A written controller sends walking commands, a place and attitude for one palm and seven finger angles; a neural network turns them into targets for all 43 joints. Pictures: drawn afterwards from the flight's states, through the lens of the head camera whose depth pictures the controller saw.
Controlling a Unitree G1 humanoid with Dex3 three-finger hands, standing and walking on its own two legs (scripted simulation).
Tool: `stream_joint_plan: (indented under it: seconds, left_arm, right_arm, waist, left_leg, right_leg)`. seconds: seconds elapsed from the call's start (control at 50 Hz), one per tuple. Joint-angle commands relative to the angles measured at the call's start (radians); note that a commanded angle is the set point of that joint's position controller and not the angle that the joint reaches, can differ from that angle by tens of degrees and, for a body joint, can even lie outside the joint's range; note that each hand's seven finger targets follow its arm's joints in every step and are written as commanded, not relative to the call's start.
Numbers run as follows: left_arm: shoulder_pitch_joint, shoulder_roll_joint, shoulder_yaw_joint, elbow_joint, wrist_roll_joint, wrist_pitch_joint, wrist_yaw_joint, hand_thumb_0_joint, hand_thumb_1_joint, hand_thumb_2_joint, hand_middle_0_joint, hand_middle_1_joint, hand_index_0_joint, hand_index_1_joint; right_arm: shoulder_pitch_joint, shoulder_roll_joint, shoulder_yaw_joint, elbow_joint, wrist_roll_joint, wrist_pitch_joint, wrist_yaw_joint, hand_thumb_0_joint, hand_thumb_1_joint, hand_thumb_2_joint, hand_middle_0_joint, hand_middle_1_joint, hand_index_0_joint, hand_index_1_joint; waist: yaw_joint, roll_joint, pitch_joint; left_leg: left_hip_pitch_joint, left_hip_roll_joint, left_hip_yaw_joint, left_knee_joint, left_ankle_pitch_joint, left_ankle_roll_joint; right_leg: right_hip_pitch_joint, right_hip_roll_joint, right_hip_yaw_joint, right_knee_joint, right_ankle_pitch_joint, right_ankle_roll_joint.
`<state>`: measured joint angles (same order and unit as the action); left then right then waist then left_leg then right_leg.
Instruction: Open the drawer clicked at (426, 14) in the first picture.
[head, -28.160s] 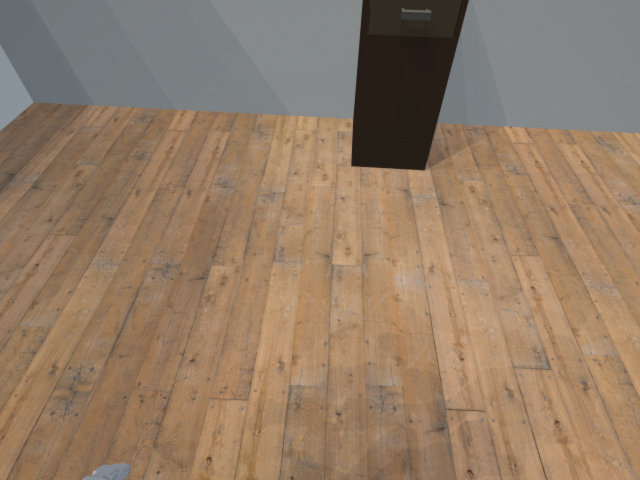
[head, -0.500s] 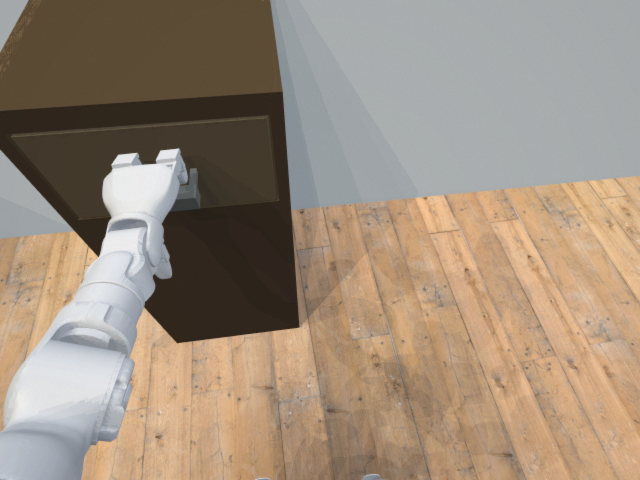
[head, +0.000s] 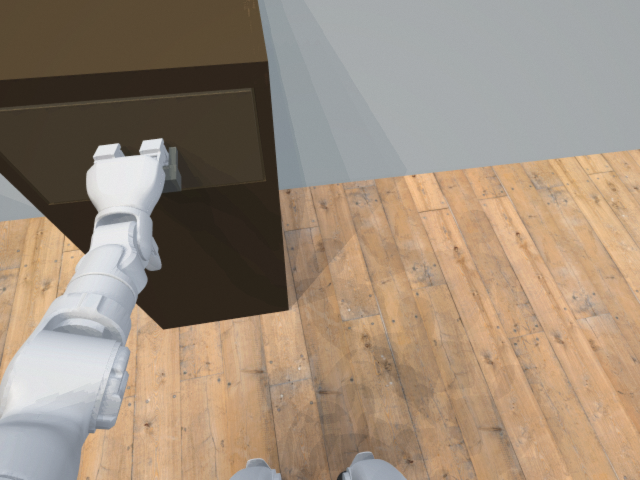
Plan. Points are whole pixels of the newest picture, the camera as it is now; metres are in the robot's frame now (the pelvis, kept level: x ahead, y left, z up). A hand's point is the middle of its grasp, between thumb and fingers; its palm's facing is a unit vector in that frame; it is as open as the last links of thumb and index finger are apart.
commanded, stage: lower the fingers behind the handle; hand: left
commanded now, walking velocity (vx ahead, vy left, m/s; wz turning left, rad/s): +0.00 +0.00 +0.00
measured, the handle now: (139, 169) +0.53 +0.22 +0.02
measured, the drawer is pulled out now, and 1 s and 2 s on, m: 0.00 0.00 0.02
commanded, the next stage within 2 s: close the thumb around the handle in 0.38 s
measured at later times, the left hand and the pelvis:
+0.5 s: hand (144, 207) +0.48 +0.22 +0.00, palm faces -0.06 -0.02 -1.00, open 13.8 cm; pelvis +0.00 +0.00 +0.00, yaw +0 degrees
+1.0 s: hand (143, 207) +0.48 +0.22 +0.01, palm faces -0.06 -0.04 -1.00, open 7.1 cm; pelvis +0.01 +0.00 +0.00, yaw +0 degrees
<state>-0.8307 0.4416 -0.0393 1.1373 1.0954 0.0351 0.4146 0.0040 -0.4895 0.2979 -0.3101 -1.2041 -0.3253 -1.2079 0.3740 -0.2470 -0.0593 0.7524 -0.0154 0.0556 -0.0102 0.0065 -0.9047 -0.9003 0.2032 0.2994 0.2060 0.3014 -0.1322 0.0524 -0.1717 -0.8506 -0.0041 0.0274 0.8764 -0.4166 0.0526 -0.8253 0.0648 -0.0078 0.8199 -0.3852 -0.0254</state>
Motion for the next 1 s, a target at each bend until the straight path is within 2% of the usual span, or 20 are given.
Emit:
stream_joint_plan:
  seconds: [0.0, 0.14, 0.2, 0.24, 0.34, 0.36, 0.46, 0.54, 0.6, 0.66, 0.7, 0.72, 0.76, 0.8, 0.86, 0.88, 0.92, 0.94, 0.96, 0.98]
  left_arm:
    - [-0.397, 0.2, 0.03, -0.162, 0.003, 0.014, 0.033, 0.0, -0.5, 0.3, -0.3, -1.2, -0.3, -1.2]
    - [-0.407, 0.204, 0.031, -0.195, -0.006, 0.012, 0.017, 0.0, -0.5, 0.3, -0.3, -1.2, -0.3, -1.2]
    - [-0.396, 0.154, -0.003, -0.194, -0.006, 0.006, 0.012, 0.0, -0.5, 0.3, -0.3, -1.2, -0.3, -1.2]
    - [-0.388, 0.186, 0.029, -0.208, -0.006, -0.004, 0.016, 0.0, -0.5, 0.3, -0.3, -1.2, -0.3, -1.2]
    - [-0.399, 0.166, 0.005, -0.181, -0.005, 0.003, 0.023, 0.0, -0.5, 0.3, -0.3, -1.2, -0.3, -1.2]
    - [-0.383, 0.207, 0.039, -0.167, -0.006, 0.008, 0.025, 0.0, -0.5, 0.3, -0.3, -1.2, -0.3, -1.2]
    - [-0.397, 0.217, 0.03, -0.146, -0.006, 0.022, 0.017, 0.0, -0.5, 0.3, -0.3, -1.2, -0.3, -1.2]
    - [-0.382, 0.177, 0.015, -0.195, -0.012, 0.004, 0.006, 0.0, -0.276, 0.396, -0.316, -1.224, -0.316, -1.224]
    - [-0.362, 0.15, 0.001, -0.207, -0.011, -0.002, 0.007, 0.0, -0.108, 0.468, -0.328, -1.242, -0.328, -1.242]
    - [-0.356, 0.206, 0.041, -0.183, -0.012, 0.0, 0.012, 0.0, 0.06, 0.54, -0.34, -1.26, -0.34, -1.26]
    - [-0.341, 0.207, 0.04, -0.194, -0.009, 0.001, 0.015, 0.0, 0.172, 0.588, -0.348, -1.272, -0.348, -1.272]
    - [-0.359, 0.198, 0.034, -0.196, -0.014, 0.002, 0.013, 0.0, 0.228, 0.612, -0.352, -1.278, -0.352, -1.278]
    - [-0.331, 0.232, 0.063, -0.199, -0.011, 0.001, 0.014, 0.0, 0.34, 0.66, -0.36, -1.29, -0.36, -1.29]
    - [-0.32, 0.205, 0.044, -0.224, -0.015, -0.003, 0.013, 0.0, 0.452, 0.708, -0.368, -1.302, -0.368, -1.302]
    - [-0.29, 0.212, 0.051, -0.19, -0.012, 0.001, 0.01, 0.0, 0.62, 0.78, -0.38, -1.32, -0.38, -1.32]
    - [-0.304, 0.242, 0.071, -0.208, -0.011, -0.002, 0.014, 0.0, 0.676, 0.804, -0.384, -1.326, -0.384, -1.326]
    - [-0.29, 0.237, 0.074, -0.215, -0.015, -0.004, 0.013, 0.0, 0.788, 0.852, -0.392, -1.338, -0.392, -1.338]
    - [-0.309, 0.224, 0.056, -0.228, -0.01, -0.009, 0.015, 0.0, 0.844, 0.876, -0.396, -1.344, -0.396, -1.344]
    - [-0.267, 0.232, 0.073, -0.214, -0.011, -0.007, 0.014, 0.0, 0.9, 0.9, -0.4, -1.35, -0.4, -1.35]
    - [-0.261, 0.228, 0.067, -0.21, -0.011, -0.006, 0.014, 0.0, 0.9, 0.9, -0.4, -1.35, -0.4, -1.35]
  right_arm:
    - [0.133, -0.168, -0.05, -0.053, 0.001, -0.019, -0.012, 0.0, -0.9, -0.9, 0.2, 0.3, 0.2, 0.3]
    - [0.134, -0.165, -0.048, -0.057, 0.003, -0.013, -0.016, 0.0, -0.9, -0.9, 0.2, 0.3, 0.2, 0.3]
    - [0.128, -0.161, -0.049, -0.062, 0.004, -0.012, -0.015, 0.0, -0.9, -0.9, 0.2, 0.3, 0.2, 0.3]
    - [0.13, -0.162, -0.051, -0.061, 0.002, -0.013, -0.016, 0.0, -0.9, -0.9, 0.2, 0.3, 0.2, 0.3]
    - [0.126, -0.159, -0.047, -0.063, 0.004, -0.012, -0.015, 0.0, -0.9, -0.9, 0.2, 0.3, 0.2, 0.3]
    - [0.123, -0.165, -0.046, -0.058, 0.005, -0.01, -0.015, 0.0, -0.9, -0.9, 0.2, 0.3, 0.2, 0.3]
    - [0.127, -0.163, -0.04, -0.063, 0.006, -0.005, -0.019, 0.0, -0.9, -0.9, 0.2, 0.3, 0.2, 0.3]
    - [0.133, -0.157, -0.047, -0.07, 0.004, -0.006, -0.017, 0.0, -0.9, -0.9, 0.2, 0.3, 0.2, 0.3]
    - [0.127, -0.157, -0.051, -0.071, 0.005, -0.004, -0.015, 0.0, -0.9, -0.9, 0.2, 0.3, 0.2, 0.3]
    - [0.129, -0.164, -0.048, -0.062, 0.006, -0.001, -0.017, 0.0, -0.9, -0.9, 0.2, 0.3, 0.2, 0.3]
    - [0.124, -0.159, -0.047, -0.068, 0.006, 0.0, -0.017, 0.0, -0.9, -0.9, 0.2, 0.3, 0.2, 0.3]
    - [0.122, -0.161, -0.048, -0.066, 0.004, 0.0, -0.016, 0.0, -0.9, -0.9, 0.2, 0.3, 0.2, 0.3]
    - [0.125, -0.163, -0.049, -0.064, 0.004, 0.001, -0.015, 0.0, -0.9, -0.9, 0.2, 0.3, 0.2, 0.3]
    - [0.123, -0.158, -0.049, -0.072, 0.004, 0.002, -0.013, 0.0, -0.9, -0.9, 0.2, 0.3, 0.2, 0.3]
    - [0.119, -0.162, -0.048, -0.067, 0.006, 0.007, -0.013, 0.0, -0.9, -0.9, 0.2, 0.3, 0.2, 0.3]
    - [0.116, -0.164, -0.047, -0.068, 0.005, 0.007, -0.013, 0.0, -0.9, -0.9, 0.2, 0.3, 0.2, 0.3]
    - [0.112, -0.162, -0.049, -0.073, 0.004, 0.008, -0.012, 0.0, -0.9, -0.9, 0.2, 0.3, 0.2, 0.3]
    - [0.115, -0.159, -0.05, -0.074, 0.005, 0.005, -0.014, 0.0, -0.9, -0.9, 0.2, 0.3, 0.2, 0.3]
    - [0.114, -0.16, -0.051, -0.071, 0.005, 0.006, -0.011, 0.0, -0.9, -0.9, 0.2, 0.3, 0.2, 0.3]
    - [0.11, -0.161, -0.049, -0.074, 0.005, 0.007, -0.011, 0.0, -0.9, -0.9, 0.2, 0.3, 0.2, 0.3]
  waist:
    - [-0.008, 0.033, -0.418]
    - [-0.008, 0.047, -0.435]
    - [-0.015, 0.036, -0.389]
    - [-0.005, 0.038, -0.421]
    - [-0.017, 0.012, -0.386]
    - [-0.01, 0.017, -0.379]
    - [-0.013, 0.023, -0.392]
    - [-0.008, 0.044, -0.444]
    - [-0.008, 0.04, -0.418]
    - [-0.004, -0.003, -0.395]
    - [0.006, 0.012, -0.418]
    - [-0.004, 0.015, -0.414]
    - [0.01, 0.018, -0.424]
    - [0.014, 0.026, -0.438]
    - [0.011, 0.003, -0.391]
    - [0.018, 0.009, -0.398]
    - [0.024, 0.01, -0.421]
    - [0.012, 0.019, -0.424]
    - [0.029, 0.026, -0.412]
    - [0.023, 0.004, -0.402]
  left_leg:
    - [0.34, 0.0, -0.044, -0.058, 0.45, -0.017]
    - [0.373, 0.005, -0.047, -0.061, 0.481, -0.017]
    - [0.365, 0.007, -0.049, -0.063, 0.482, -0.017]
    - [0.376, 0.007, -0.048, -0.056, 0.5, -0.016]
    - [0.329, -0.001, -0.042, -0.062, 0.44, -0.012]
    - [0.324, -0.001, -0.041, -0.062, 0.431, -0.012]
    - [0.308, -0.008, -0.034, -0.061, 0.427, -0.011]
    - [0.369, -0.001, -0.041, -0.05, 0.516, -0.015]
    - [0.375, 0.003, -0.042, -0.051, 0.518, -0.017]
    - [0.322, -0.002, -0.038, -0.057, 0.467, -0.011]
    - [0.318, -0.008, -0.031, -0.059, 0.466, -0.011]
    - [0.319, -0.007, -0.029, -0.058, 0.474, -0.01]
    - [0.327, -0.006, -0.028, -0.057, 0.493, -0.011]
    - [0.334, -0.007, -0.025, -0.058, 0.507, -0.011]
    - [0.316, -0.005, -0.026, -0.062, 0.5, -0.011]
    - [0.309, -0.005, -0.023, -0.066, 0.49, -0.011]
    - [0.316, -0.009, -0.018, -0.064, 0.498, -0.01]
    - [0.329, -0.006, -0.021, -0.064, 0.505, -0.01]
    - [0.327, -0.007, -0.018, -0.064, 0.51, -0.012]
    - [0.319, -0.007, -0.018, -0.065, 0.507, -0.011]
  right_leg:
    - [0.164, 0.013, -0.009, -0.07, 0.347, -0.011]
    - [0.172, 0.012, -0.01, -0.072, 0.364, -0.009]
    - [0.154, 0.014, -0.013, -0.077, 0.359, -0.01]
    - [0.168, 0.012, -0.009, -0.071, 0.373, -0.009]
    - [0.176, 0.01, -0.006, -0.079, 0.356, -0.008]
    - [0.177, 0.01, -0.003, -0.079, 0.355, -0.01]
    - [0.201, 0.007, -0.001, -0.076, 0.375, -0.008]
    - [0.2, 0.009, -0.005, -0.068, 0.414, -0.007]
    - [0.18, 0.012, -0.009, -0.073, 0.398, -0.008]
    - [0.209, 0.01, -0.002, -0.075, 0.4, -0.006]
    - [0.236, 0.008, 0.003, -0.075, 0.417, -0.008]
    - [0.238, 0.006, 0.004, -0.078, 0.431, -0.008]
    - [0.246, 0.007, 0.006, -0.073, 0.447, -0.006]
    - [0.261, 0.007, 0.005, -0.075, 0.461, -0.006]
    - [0.248, 0.008, 0.002, -0.078, 0.455, -0.006]
    - [0.258, 0.006, 0.005, -0.078, 0.452, -0.005]
    - [0.278, 0.006, 0.009, -0.079, 0.47, -0.007]
    - [0.266, 0.005, 0.008, -0.078, 0.469, -0.004]
    - [0.269, 0.006, 0.008, -0.077, 0.471, -0.006]
    - [0.272, 0.006, 0.006, -0.08, 0.474, -0.005]
